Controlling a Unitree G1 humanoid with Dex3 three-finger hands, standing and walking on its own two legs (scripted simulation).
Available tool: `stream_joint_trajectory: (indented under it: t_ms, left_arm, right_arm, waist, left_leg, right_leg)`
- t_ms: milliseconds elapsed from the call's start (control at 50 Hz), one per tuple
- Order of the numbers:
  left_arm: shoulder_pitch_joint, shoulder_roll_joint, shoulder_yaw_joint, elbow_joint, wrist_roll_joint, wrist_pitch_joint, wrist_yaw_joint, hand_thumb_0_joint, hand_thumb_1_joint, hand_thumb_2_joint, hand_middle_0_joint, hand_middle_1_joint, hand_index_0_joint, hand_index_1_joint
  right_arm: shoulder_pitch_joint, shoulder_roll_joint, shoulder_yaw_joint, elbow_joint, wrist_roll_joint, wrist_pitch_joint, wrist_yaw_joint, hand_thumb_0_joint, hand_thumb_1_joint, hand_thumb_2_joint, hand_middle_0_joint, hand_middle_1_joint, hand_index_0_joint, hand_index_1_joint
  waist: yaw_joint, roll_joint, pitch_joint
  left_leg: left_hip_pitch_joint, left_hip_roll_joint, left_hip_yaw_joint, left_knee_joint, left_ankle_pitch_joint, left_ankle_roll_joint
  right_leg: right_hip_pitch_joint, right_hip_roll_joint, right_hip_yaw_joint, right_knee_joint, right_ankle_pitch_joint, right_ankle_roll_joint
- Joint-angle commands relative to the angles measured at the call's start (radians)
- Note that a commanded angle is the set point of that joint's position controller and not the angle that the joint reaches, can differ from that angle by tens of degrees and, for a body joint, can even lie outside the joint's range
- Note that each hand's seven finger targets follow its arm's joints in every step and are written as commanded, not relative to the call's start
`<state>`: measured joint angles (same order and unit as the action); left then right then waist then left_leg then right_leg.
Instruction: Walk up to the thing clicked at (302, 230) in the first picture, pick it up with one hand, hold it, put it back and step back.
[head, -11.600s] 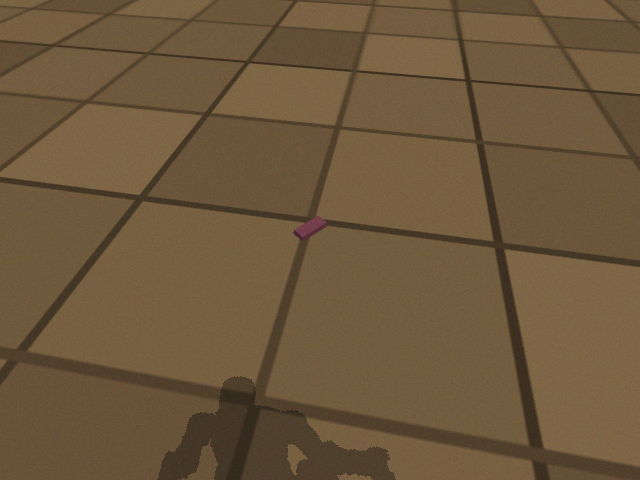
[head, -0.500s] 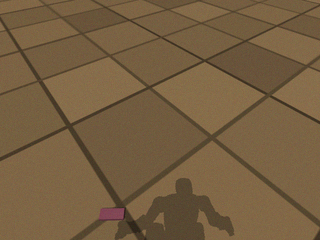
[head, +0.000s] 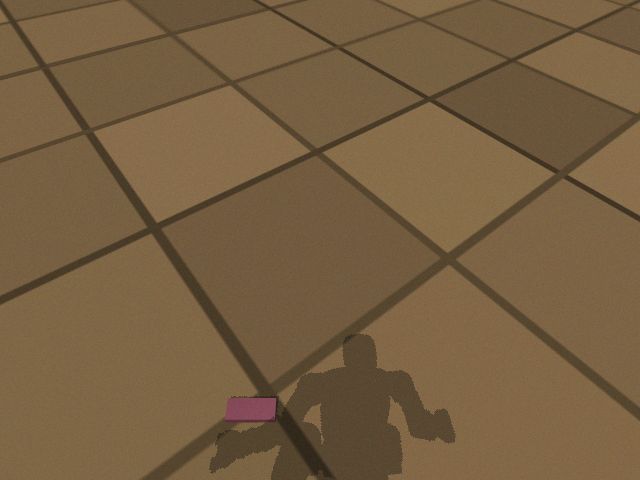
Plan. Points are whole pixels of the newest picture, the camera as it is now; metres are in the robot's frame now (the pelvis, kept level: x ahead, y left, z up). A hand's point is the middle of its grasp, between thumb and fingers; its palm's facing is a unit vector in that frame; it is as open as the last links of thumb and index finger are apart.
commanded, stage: walk up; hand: left
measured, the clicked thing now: (251, 410) +0.43 +0.20 -0.74
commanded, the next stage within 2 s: stand in 1.44 s
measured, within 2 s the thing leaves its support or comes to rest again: neither
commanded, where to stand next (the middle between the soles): +0.05 -0.03 m, yaw -1 degrees
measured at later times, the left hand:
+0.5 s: hand out of the picture +0.12 +0.23 -0.14, palm faces -0.07 -0.94 -0.34, open 7.4 cm
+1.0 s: hand out of the picture +0.11 +0.24 -0.13, palm faces -0.02 -0.95 -0.31, open 7.4 cm
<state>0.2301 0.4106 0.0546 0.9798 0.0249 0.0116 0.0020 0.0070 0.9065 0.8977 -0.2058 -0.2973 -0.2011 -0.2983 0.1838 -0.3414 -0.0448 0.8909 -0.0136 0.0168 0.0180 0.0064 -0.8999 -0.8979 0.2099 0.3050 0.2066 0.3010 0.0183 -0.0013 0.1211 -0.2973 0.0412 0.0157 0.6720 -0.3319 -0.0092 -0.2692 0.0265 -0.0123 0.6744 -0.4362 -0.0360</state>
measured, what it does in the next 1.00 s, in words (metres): stands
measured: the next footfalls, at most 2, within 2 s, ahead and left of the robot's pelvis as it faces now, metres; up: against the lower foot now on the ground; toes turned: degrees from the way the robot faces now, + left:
none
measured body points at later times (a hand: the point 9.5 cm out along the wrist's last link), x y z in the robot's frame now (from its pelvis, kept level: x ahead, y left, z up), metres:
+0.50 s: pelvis +0.00 -0.02 +0.01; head +0.02 -0.02 +0.46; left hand +0.12 +0.28 -0.11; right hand +0.07 -0.35 -0.11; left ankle +0.02 +0.13 -0.72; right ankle +0.00 -0.13 -0.72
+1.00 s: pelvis +0.01 -0.01 +0.02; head +0.02 +0.00 +0.47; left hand +0.11 +0.29 -0.11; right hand +0.07 -0.32 -0.10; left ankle +0.02 +0.13 -0.72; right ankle +0.00 -0.13 -0.72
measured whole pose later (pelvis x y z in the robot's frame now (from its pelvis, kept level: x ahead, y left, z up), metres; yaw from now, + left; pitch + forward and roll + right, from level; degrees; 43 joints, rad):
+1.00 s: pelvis +0.01 -0.01 +0.02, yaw -2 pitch -2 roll +0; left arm 0.08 0.35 0.04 1.09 0.01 0.02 -0.03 0.01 0.91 0.90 -0.21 -0.30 -0.20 -0.30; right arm 0.13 -0.36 0.00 1.09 -0.01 -0.02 -0.01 0.01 -0.90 -0.90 0.21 0.30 0.20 0.30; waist 0.00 -0.01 0.06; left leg -0.14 0.04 0.01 0.37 -0.19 -0.03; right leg -0.13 0.01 0.01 0.37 -0.20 -0.01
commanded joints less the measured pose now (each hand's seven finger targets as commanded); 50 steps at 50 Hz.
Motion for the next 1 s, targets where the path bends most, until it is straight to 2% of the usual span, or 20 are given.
stream_joint_trajectory:
  t_ms: [0,20,40,60,100,120,140,160,180,200,240,260,280,300,320,340,400,440,640,980]
  left_arm:
    - [0.036,0.271,0.07,-0.085,0.021,-0.026,0.009,0.0,0.9,0.9,-0.2,-0.3,-0.2,-0.3]
    - [-0.035,0.271,0.062,-0.106,0.008,-0.023,0.0,0.0,0.9,0.9,-0.2,-0.3,-0.2,-0.3]
    - [-0.068,0.246,0.051,-0.129,0.005,-0.024,-0.006,0.0,0.9,0.9,-0.2,-0.3,-0.2,-0.3]
    - [-0.083,0.224,0.044,-0.134,0.001,-0.02,-0.008,0.0,0.9,0.9,-0.2,-0.3,-0.2,-0.3]
    - [-0.114,0.209,0.04,-0.145,0.0,-0.011,-0.009,0.0,0.9,0.9,-0.2,-0.3,-0.2,-0.3]
    - [-0.105,0.193,0.04,-0.148,0.0,-0.007,-0.01,0.0,0.9,0.9,-0.2,-0.3,-0.2,-0.3]
    - [-0.076,0.186,0.042,-0.142,-0.002,-0.001,-0.01,0.0,0.9,0.9,-0.2,-0.3,-0.2,-0.3]
    - [-0.053,0.178,0.046,-0.134,0.001,0.003,-0.008,0.0,0.9,0.9,-0.2,-0.3,-0.2,-0.3]
    - [-0.045,0.172,0.048,-0.132,0.002,0.003,-0.008,0.0,0.9,0.9,-0.2,-0.3,-0.2,-0.3]
    - [-0.037,0.164,0.049,-0.135,-0.002,0.003,-0.011,0.0,0.9,0.9,-0.2,-0.3,-0.2,-0.3]
    - [-0.013,0.16,0.053,-0.131,-0.005,0.002,-0.02,0.0,0.9,0.9,-0.2,-0.3,-0.2,-0.3]
    - [0.011,0.15,0.052,-0.12,-0.007,-0.005,-0.02,0.0,0.9,0.9,-0.2,-0.3,-0.2,-0.3]
    - [0.003,0.178,0.055,-0.112,-0.002,-0.016,-0.018,0.0,0.9,0.9,-0.2,-0.3,-0.2,-0.3]
    - [-0.015,0.216,0.059,-0.116,0.005,-0.028,-0.015,0.0,0.9,0.9,-0.2,-0.3,-0.2,-0.3]
    - [-0.08,0.236,0.055,-0.126,-0.005,-0.032,-0.016,0.0,0.9,0.9,-0.2,-0.3,-0.2,-0.3]
    - [-0.111,0.226,0.049,-0.134,-0.008,-0.033,-0.016,0.0,0.9,0.9,-0.2,-0.3,-0.2,-0.3]
    - [-0.163,0.188,0.031,-0.129,-0.01,-0.022,-0.014,0.0,0.9,0.9,-0.2,-0.3,-0.2,-0.3]
    - [-0.155,0.19,0.033,-0.107,-0.009,-0.017,-0.015,0.0,0.9,0.9,-0.2,-0.3,-0.2,-0.3]
    - [-0.2,0.168,0.025,-0.039,-0.023,-0.016,-0.017,0.0,0.9,0.9,-0.2,-0.3,-0.2,-0.3]
    - [-0.188,0.144,0.017,0.054,-0.022,-0.013,-0.018,0.0,0.9,0.9,-0.2,-0.3,-0.2,-0.3]
  right_arm:
    - [-0.009,-0.249,-0.061,-0.09,0.03,-0.033,-0.039,0.0,-0.9,-0.9,0.2,0.3,0.2,0.3]
    - [-0.027,-0.225,-0.054,-0.078,0.037,-0.029,-0.045,0.0,-0.9,-0.9,0.2,0.3,0.2,0.3]
    - [-0.003,-0.217,-0.054,-0.061,0.03,-0.029,-0.049,0.0,-0.9,-0.9,0.2,0.3,0.2,0.3]
    - [0.019,-0.219,-0.054,-0.046,0.023,-0.034,-0.051,0.0,-0.9,-0.9,0.2,0.3,0.2,0.3]
    - [0.06,-0.246,-0.061,-0.02,0.017,-0.05,-0.05,0.0,-0.9,-0.9,0.2,0.3,0.2,0.3]
    - [0.068,-0.278,-0.068,-0.017,0.01,-0.058,-0.052,0.0,-0.9,-0.9,0.2,0.3,0.2,0.3]
    - [0.063,-0.318,-0.075,-0.018,0.009,-0.062,-0.054,0.0,-0.9,-0.9,0.2,0.3,0.2,0.3]
    - [0.04,-0.337,-0.078,-0.028,0.007,-0.067,-0.054,0.0,-0.9,-0.9,0.2,0.3,0.2,0.3]
    - [0.012,-0.334,-0.076,-0.04,0.005,-0.07,-0.055,0.0,-0.9,-0.9,0.2,0.3,0.2,0.3]
    - [-0.011,-0.323,-0.071,-0.049,0.0,-0.072,-0.056,0.0,-0.9,-0.9,0.2,0.3,0.2,0.3]
    - [-0.046,-0.326,-0.066,-0.062,-0.005,-0.072,-0.055,0.0,-0.9,-0.9,0.2,0.3,0.2,0.3]
    - [-0.068,-0.312,-0.06,-0.062,-0.001,-0.067,-0.053,0.0,-0.9,-0.9,0.2,0.3,0.2,0.3]
    - [-0.065,-0.279,-0.049,-0.062,0.006,-0.061,-0.049,0.0,-0.9,-0.9,0.2,0.3,0.2,0.3]
    - [-0.061,-0.233,-0.033,-0.067,0.015,-0.056,-0.047,0.0,-0.9,-0.9,0.2,0.3,0.2,0.3]
    - [-0.041,-0.211,-0.027,-0.052,0.017,-0.049,-0.046,0.0,-0.9,-0.9,0.2,0.3,0.2,0.3]
    - [-0.019,-0.217,-0.029,-0.03,0.015,-0.047,-0.045,0.0,-0.9,-0.9,0.2,0.3,0.2,0.3]
    - [-0.009,-0.235,-0.03,0.003,0.011,-0.06,-0.036,0.0,-0.9,-0.9,0.2,0.3,0.2,0.3]
    - [-0.028,-0.266,-0.029,0.011,0.008,-0.064,-0.033,0.0,-0.9,-0.9,0.2,0.3,0.2,0.3]
    - [-0.05,-0.243,-0.001,0.079,0.008,-0.066,-0.037,0.0,-0.9,-0.9,0.2,0.3,0.2,0.3]
    - [-0.101,-0.24,-0.002,0.138,0.004,-0.07,-0.038,0.0,-0.9,-0.9,0.2,0.3,0.2,0.3]
  waist:
    - [0.0,-0.058,-0.156]
    - [-0.02,-0.096,-0.115]
    - [-0.036,-0.112,-0.117]
    - [-0.045,-0.12,-0.113]
    - [-0.066,-0.118,-0.122]
    - [-0.061,-0.068,-0.14]
    - [-0.044,0.006,-0.151]
    - [-0.028,0.052,-0.145]
    - [-0.019,0.088,-0.136]
    - [-0.01,0.128,-0.124]
    - [0.01,0.179,-0.11]
    - [0.031,0.169,-0.117]
    - [0.022,0.089,-0.134]
    - [0.009,-0.006,-0.133]
    - [-0.022,-0.04,-0.134]
    - [-0.031,-0.051,-0.13]
    - [-0.043,-0.065,-0.111]
    - [-0.02,-0.056,-0.111]
    - [-0.015,-0.035,-0.14]
    - [-0.012,0.017,-0.152]
  left_leg:
    - [-0.013,0.086,-0.12,0.015,0.313,0.076]
    - [0.032,-0.019,-0.011,0.051,0.037,0.034]
    - [0.078,-0.035,-0.008,0.041,-0.102,0.034]
    - [0.101,-0.03,-0.025,-0.001,-0.107,0.04]
    - [0.163,0.034,-0.08,-0.113,0.138,0.069]
    - [0.188,0.119,-0.19,-0.18,0.229,0.116]
    - [0.172,0.223,-0.314,-0.227,0.265,0.194]
    - [0.164,0.294,-0.362,-0.223,0.345,0.25]
    - [0.127,0.318,-0.363,-0.218,0.416,0.27]
    - [0.087,0.315,-0.34,-0.226,0.431,0.266]
    - [0.045,0.268,-0.268,-0.204,0.402,0.214]
    - [0.025,0.213,-0.191,-0.154,0.38,0.155]
    - [-0.025,0.128,-0.108,-0.083,0.343,0.09]
    - [-0.069,0.046,-0.045,0.008,0.235,0.035]
    - [-0.018,-0.009,-0.004,0.031,0.014,0.014]
    - [0.052,-0.011,-0.013,0.009,-0.073,0.017]
    - [0.135,0.032,-0.058,-0.159,0.133,0.04]
    - [0.113,0.081,-0.11,-0.197,0.19,0.065]
    - [0.148,0.063,-0.073,-0.279,0.228,0.033]
    - [0.183,0.096,-0.087,-0.369,0.264,0.039]
  right_leg:
    - [0.131,-0.176,0.263,-0.25,0.412,-0.101]
    - [0.028,-0.258,0.321,-0.262,0.433,-0.182]
    - [-0.01,-0.293,0.334,-0.24,0.498,-0.215]
    - [-0.032,-0.278,0.299,-0.225,0.525,-0.195]
    - [-0.06,-0.188,0.194,-0.164,0.512,-0.105]
    - [-0.082,-0.123,0.151,-0.087,0.444,-0.052]
    - [-0.082,-0.055,0.1,0.032,0.306,-0.02]
    - [-0.076,-0.038,0.063,0.086,0.197,-0.006]
    - [-0.065,-0.037,0.066,0.113,0.065,-0.006]
    - [-0.057,-0.037,0.073,0.124,-0.057,-0.013]
    - [-0.009,-0.047,0.061,0.046,-0.031,-0.027]
    - [0.053,-0.062,0.056,-0.104,0.157,-0.031]
    - [0.138,-0.106,0.132,-0.184,0.365,-0.048]
    - [0.146,-0.196,0.29,-0.249,0.413,-0.098]
    - [0.071,-0.292,0.36,-0.26,0.401,-0.187]
    - [0.007,-0.303,0.358,-0.256,0.404,-0.202]
    - [-0.032,-0.191,0.206,-0.237,0.366,-0.085]
    - [0.015,-0.133,0.162,-0.236,0.282,-0.043]
    - [0.108,-0.148,0.167,-0.342,0.298,-0.036]
    - [0.156,-0.131,0.123,-0.376,0.363,-0.003]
